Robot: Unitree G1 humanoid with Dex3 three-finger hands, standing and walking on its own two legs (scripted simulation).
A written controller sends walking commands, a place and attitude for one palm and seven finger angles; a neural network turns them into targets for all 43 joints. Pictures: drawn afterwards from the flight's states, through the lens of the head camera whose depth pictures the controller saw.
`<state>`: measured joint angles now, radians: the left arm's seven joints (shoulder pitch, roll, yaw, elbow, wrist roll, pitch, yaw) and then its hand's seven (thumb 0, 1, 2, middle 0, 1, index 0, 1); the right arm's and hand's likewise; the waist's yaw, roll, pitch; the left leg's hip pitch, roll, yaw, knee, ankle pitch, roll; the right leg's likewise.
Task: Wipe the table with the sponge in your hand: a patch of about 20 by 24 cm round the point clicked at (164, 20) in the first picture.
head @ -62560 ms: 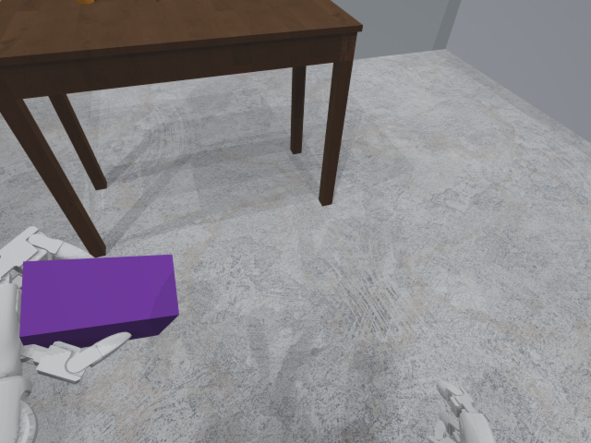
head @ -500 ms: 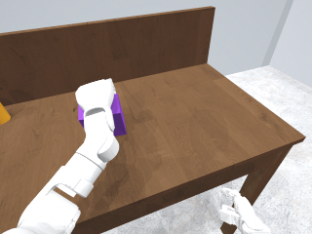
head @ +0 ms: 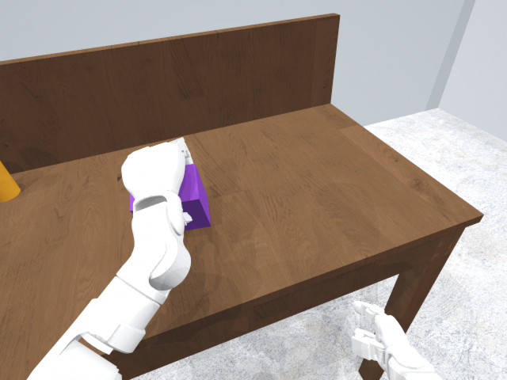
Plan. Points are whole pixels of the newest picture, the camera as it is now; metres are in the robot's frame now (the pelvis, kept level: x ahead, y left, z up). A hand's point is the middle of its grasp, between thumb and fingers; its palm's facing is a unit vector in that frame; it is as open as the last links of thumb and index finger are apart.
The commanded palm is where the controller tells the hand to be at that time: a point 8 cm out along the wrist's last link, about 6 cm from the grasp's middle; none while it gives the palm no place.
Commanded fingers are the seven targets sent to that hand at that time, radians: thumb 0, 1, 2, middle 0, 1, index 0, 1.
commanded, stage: wipe back along the third lane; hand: left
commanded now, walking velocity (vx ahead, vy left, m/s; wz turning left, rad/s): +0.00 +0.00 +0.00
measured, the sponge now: (176, 207) +0.37 +0.19 +0.12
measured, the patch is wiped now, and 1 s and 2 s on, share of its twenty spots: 0.90 0.90 0.90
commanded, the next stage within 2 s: slide back across to the middle lane in 0.32 s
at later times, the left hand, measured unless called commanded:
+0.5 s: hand (185, 209) +0.30 +0.14 +0.18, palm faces +0.35 -0.23 -0.91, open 10.0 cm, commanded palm +0.24 +0.14 +0.20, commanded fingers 0.00 0.10 1.30 -1.20 -1.60 -1.20 -1.60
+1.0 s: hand (162, 214) +0.28 +0.16 +0.19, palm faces +0.31 -0.33 -0.89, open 10.0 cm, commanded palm +0.22 +0.19 +0.24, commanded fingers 0.00 0.10 1.30 -1.20 -1.60 -1.20 -1.60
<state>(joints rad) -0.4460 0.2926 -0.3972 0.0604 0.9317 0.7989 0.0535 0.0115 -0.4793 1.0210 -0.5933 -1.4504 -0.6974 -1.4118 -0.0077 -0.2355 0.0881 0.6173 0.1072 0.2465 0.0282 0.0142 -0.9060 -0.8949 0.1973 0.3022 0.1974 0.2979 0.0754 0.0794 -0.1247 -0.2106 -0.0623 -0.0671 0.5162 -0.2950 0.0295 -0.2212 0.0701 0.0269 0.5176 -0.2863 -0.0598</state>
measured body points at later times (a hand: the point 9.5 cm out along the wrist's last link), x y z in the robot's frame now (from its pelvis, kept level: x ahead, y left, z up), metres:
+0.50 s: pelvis -0.01 -0.03 +0.00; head -0.07 -0.07 +0.44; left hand +0.28 +0.15 +0.22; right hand +0.24 -0.22 -0.06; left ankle -0.01 +0.10 -0.74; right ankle -0.01 -0.09 -0.74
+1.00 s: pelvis -0.02 -0.03 +0.00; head -0.08 -0.08 +0.44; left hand +0.25 +0.18 +0.24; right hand +0.22 -0.26 -0.06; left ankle -0.01 +0.10 -0.73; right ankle -0.01 -0.09 -0.74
